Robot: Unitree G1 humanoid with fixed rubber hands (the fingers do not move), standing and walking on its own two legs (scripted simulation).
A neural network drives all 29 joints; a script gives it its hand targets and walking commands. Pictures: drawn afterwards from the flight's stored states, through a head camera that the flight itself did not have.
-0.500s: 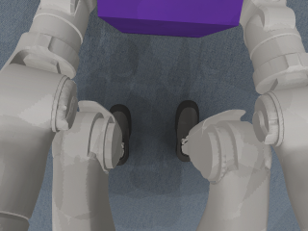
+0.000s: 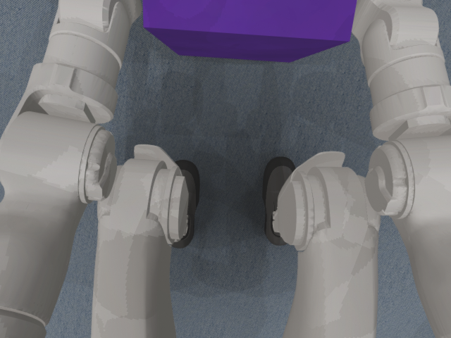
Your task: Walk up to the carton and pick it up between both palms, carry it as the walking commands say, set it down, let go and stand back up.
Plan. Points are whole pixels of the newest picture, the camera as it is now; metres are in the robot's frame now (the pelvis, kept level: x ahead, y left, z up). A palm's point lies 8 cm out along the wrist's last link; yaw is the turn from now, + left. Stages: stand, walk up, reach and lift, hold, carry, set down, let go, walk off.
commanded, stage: reach and lift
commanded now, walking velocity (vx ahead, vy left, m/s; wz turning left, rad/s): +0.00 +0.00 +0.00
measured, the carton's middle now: out of the picture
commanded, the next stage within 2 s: none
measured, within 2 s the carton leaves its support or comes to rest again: neither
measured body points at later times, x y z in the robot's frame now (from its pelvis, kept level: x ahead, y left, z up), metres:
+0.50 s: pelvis +0.00 -0.01 +0.04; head +0.36 -0.01 +0.29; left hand +0.58 +0.13 -0.10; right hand +0.56 -0.18 -0.10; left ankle +0.12 +0.10 -0.33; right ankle +0.13 -0.12 -0.33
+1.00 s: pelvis -0.02 +0.00 +0.09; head +0.33 +0.00 +0.35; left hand +0.56 +0.13 -0.03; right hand +0.53 -0.17 -0.04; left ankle +0.12 +0.11 -0.33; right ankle +0.13 -0.12 -0.33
